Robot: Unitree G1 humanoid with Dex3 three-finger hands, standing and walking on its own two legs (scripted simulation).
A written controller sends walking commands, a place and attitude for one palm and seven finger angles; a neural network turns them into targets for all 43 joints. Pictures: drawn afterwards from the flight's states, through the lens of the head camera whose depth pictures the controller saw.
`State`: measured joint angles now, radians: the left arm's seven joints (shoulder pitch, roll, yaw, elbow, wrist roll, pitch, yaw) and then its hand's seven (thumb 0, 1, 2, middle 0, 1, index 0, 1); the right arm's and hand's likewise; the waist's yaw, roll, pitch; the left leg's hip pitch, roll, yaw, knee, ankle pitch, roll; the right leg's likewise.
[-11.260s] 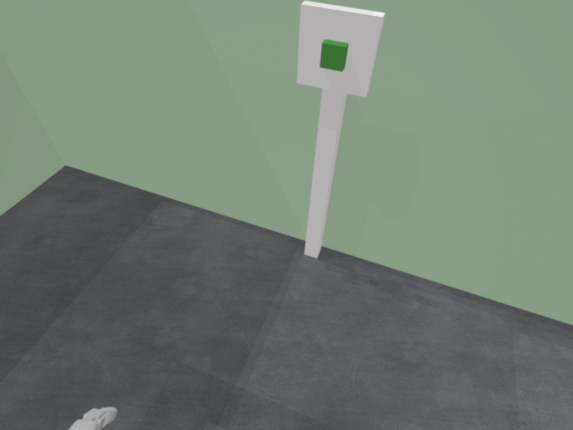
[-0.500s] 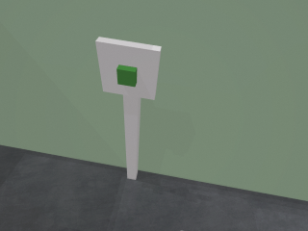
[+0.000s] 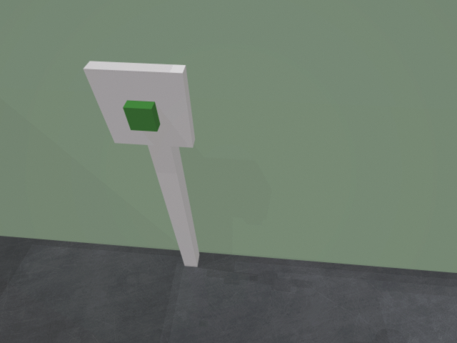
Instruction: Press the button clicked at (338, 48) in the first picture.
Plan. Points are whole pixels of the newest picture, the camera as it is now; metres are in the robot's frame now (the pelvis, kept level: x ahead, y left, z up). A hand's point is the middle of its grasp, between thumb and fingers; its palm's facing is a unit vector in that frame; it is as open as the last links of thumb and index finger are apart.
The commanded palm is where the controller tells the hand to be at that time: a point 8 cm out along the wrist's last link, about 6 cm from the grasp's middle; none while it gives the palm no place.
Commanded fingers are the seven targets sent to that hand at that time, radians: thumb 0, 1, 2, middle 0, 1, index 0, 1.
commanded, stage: come to a stop and stand still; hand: left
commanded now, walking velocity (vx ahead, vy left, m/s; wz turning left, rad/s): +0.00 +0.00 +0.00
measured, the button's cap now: (142, 115) +0.53 +0.19 +0.12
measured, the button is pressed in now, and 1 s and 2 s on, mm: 0 0 0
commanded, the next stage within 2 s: look again from close up in 0.22 s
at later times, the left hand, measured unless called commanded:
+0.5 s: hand out of the picture -0.05 +0.17 -0.18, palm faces +0.02 -0.98 -0.18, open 7.3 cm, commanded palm none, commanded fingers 0.00 0.90 0.90 -0.20 -0.30 -0.20 -0.30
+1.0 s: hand out of the picture -0.08 +0.22 -0.18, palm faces +0.01 -0.98 -0.18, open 7.4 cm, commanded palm none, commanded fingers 0.00 0.90 0.90 -0.20 -0.30 -0.20 -0.30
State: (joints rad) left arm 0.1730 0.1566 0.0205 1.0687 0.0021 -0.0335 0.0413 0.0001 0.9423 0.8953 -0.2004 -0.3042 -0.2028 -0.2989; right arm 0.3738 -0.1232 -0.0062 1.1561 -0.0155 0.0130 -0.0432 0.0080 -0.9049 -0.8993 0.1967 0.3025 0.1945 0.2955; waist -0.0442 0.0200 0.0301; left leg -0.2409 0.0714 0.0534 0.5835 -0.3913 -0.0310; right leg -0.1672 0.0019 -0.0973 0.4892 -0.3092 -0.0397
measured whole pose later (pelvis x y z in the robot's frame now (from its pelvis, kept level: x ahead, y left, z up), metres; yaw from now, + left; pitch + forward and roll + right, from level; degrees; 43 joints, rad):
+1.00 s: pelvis -0.05 +0.05 +0.00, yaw -1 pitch -2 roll -1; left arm 0.39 0.16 0.00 1.06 0.03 0.01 0.03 0.00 0.91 0.90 -0.20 -0.30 -0.20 -0.30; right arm 0.35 -0.15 0.00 1.06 -0.03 0.01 -0.01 0.01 -0.91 -0.90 0.20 0.30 0.20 0.30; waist 0.00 -0.01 -0.02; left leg -0.28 -0.04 0.06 0.49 -0.23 0.07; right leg -0.24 -0.04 -0.05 0.51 -0.32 0.00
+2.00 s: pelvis +0.03 +0.02 -0.01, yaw -2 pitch -1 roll +0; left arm 0.10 0.13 0.03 0.95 0.02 -0.01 0.05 -0.01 0.93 0.90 -0.20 -0.30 -0.20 -0.30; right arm 0.29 -0.12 -0.04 1.06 -0.01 0.02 -0.03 0.01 -0.91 -0.90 0.20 0.30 0.19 0.30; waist -0.03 -0.03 0.10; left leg -0.37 0.00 0.06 0.88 -0.53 -0.03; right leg -0.36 -0.08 -0.10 0.56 -0.18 -0.01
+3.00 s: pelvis -0.01 -0.02 +0.00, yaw -3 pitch -2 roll +0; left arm 0.37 0.06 -0.02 1.13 0.00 -0.03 0.04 0.01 0.91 0.90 -0.20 -0.30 -0.20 -0.30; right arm 0.34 -0.08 0.01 1.16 -0.02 -0.01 -0.04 0.01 -0.91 -0.90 0.20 0.30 0.19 0.30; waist 0.00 0.00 0.03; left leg -0.23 0.05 0.06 0.44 -0.17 -0.03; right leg -0.09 0.05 -0.08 0.42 -0.31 -0.08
